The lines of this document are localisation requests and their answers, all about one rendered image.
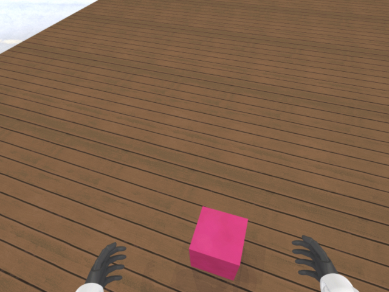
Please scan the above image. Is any right robot hand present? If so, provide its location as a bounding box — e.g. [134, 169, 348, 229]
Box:
[292, 235, 338, 282]

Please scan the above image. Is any carton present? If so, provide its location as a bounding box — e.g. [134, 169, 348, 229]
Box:
[189, 206, 248, 280]

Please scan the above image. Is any left robot hand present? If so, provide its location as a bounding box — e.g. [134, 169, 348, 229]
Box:
[84, 242, 126, 288]

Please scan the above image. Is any robot right forearm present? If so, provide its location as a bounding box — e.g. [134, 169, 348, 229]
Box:
[320, 273, 359, 292]

